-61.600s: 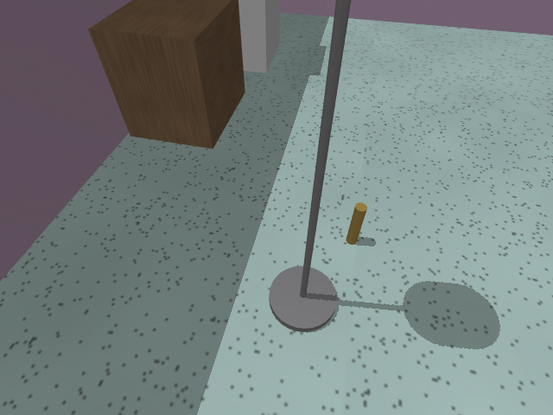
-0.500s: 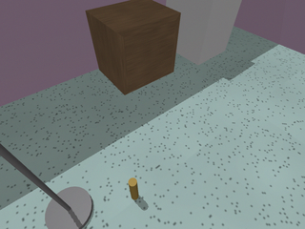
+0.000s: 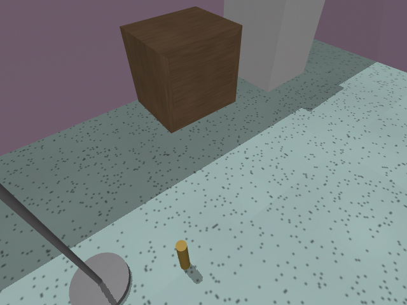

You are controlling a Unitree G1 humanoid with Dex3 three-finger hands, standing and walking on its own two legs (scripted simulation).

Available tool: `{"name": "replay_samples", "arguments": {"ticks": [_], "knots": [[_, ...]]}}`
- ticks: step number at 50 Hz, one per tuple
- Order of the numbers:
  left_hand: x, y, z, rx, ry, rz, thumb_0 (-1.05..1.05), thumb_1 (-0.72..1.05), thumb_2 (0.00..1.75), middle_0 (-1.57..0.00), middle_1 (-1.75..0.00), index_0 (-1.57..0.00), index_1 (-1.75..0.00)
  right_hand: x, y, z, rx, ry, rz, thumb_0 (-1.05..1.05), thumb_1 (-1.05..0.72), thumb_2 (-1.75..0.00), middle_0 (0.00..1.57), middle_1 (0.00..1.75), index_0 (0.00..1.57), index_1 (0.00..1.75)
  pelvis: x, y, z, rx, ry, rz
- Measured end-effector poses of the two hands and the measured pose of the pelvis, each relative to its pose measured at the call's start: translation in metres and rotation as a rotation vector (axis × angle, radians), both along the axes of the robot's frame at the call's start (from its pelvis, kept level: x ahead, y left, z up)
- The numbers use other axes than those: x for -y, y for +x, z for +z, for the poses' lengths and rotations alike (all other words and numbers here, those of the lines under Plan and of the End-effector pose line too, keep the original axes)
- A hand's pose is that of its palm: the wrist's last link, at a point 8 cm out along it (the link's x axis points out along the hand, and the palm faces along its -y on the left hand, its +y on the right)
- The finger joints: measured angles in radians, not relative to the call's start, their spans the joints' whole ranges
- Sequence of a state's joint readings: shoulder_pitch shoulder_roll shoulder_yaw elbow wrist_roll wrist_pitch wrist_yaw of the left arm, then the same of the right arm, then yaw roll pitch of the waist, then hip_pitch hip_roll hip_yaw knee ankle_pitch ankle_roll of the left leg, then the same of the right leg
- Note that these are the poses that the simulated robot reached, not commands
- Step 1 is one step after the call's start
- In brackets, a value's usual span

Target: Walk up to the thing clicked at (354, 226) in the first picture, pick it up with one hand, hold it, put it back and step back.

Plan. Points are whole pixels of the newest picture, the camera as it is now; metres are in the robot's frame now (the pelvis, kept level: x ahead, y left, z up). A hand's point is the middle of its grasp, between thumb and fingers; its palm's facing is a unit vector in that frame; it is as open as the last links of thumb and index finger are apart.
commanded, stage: stand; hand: left
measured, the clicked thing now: (183, 255) +0.46 +0.13 -0.66
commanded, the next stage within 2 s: step back in 1.18 s
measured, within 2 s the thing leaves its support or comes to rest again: neither
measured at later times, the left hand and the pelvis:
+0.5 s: hand out of the picture +0.07 +0.22 -0.15, palm faces -0.02 -0.94 -0.34, open 7.4 cm; pelvis +0.01 -0.02 +0.00, yaw -1 degrees
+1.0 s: hand out of the picture +0.10 +0.22 -0.15, palm faces -0.03 -0.94 -0.34, open 7.4 cm; pelvis +0.02 -0.03 +0.00, yaw -1 degrees
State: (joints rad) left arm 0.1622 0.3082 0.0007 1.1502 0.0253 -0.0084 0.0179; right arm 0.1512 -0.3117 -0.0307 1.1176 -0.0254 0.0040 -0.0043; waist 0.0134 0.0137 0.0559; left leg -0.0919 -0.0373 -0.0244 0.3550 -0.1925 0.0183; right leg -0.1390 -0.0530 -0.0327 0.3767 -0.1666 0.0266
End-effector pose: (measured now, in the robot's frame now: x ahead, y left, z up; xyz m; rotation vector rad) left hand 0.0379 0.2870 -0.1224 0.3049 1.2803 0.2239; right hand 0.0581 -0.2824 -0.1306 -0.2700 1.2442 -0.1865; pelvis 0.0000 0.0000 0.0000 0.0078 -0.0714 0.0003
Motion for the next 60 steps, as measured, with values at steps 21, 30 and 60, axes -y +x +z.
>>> {"name": "replay_samples", "arguments": {"ticks": [21, 30, 60], "knots": [[0.017, 0.026, 0.004, 0.029, -0.007, -0.026, 0.01, 0.90, 0.90, -0.20, -0.30, -0.20, -0.30, 0.023, -0.004, 0.002, -0.022, -0.011, -0.012, 0.00, -0.91, -0.90, 0.20, 0.30, 0.21, 0.29, 0.016, 0.003, 0.002, -0.009, -0.002, -0.008], [0.019, 0.036, 0.006, 0.029, -0.004, -0.029, 0.01, 0.90, 0.90, -0.20, -0.30, -0.20, -0.30, 0.028, 0.000, 0.002, -0.028, -0.011, -0.015, 0.00, -0.91, -0.90, 0.20, 0.30, 0.21, 0.29, 0.020, 0.008, 0.002, -0.017, -0.002, -0.013], [0.023, 0.058, 0.008, 0.049, -0.006, -0.039, 0.01, 0.90, 0.90, -0.20, -0.30, -0.20, -0.30, 0.038, 0.015, 0.005, -0.014, -0.018, -0.018, 0.00, -0.91, -0.90, 0.20, 0.30, 0.21, 0.29, 0.026, 0.020, 0.003, -0.031, -0.003, -0.025]]}}
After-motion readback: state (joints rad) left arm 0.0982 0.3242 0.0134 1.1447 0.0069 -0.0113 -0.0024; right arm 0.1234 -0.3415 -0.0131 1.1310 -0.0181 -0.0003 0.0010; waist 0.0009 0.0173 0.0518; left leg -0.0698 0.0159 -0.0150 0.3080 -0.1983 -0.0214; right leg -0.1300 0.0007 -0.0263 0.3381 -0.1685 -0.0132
